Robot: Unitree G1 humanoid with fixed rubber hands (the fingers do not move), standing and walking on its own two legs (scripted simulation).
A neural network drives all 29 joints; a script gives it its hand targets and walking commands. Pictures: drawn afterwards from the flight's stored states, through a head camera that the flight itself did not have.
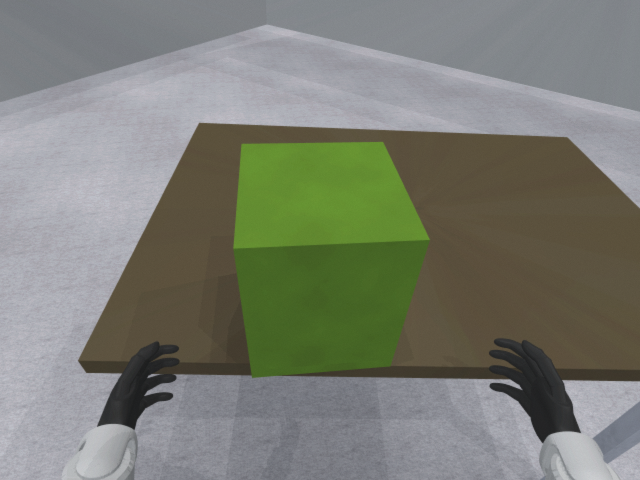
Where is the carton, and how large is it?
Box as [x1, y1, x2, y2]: [233, 142, 429, 377]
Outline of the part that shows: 382,142 241,144 233,249 252,377 390,365 429,239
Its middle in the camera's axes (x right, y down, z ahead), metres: +0.00 +0.03 +0.55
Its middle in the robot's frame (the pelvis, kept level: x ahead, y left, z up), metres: +0.40 +0.02 +0.09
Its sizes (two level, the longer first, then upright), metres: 0.210 0.200 0.250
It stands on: a table, 0.74 m high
